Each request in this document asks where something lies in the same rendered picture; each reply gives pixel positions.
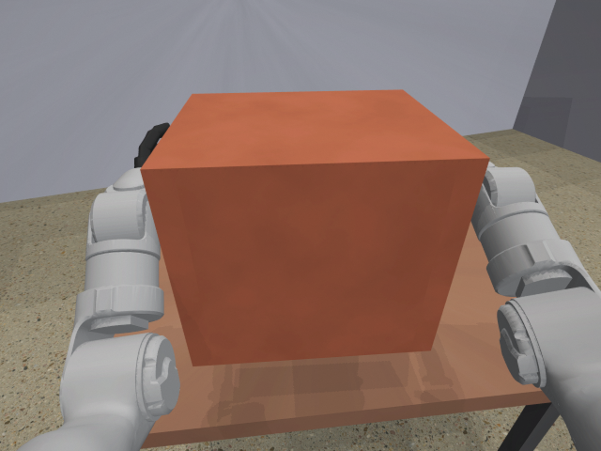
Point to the robot left forearm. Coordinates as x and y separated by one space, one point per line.
122 293

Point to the robot right forearm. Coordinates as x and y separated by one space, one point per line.
525 253

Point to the robot left upper arm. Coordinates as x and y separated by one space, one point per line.
114 390

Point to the robot left hand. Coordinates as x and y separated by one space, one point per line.
149 143

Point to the table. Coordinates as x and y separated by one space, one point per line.
463 372

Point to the carton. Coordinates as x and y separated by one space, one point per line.
313 224

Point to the robot right upper arm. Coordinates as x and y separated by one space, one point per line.
553 341

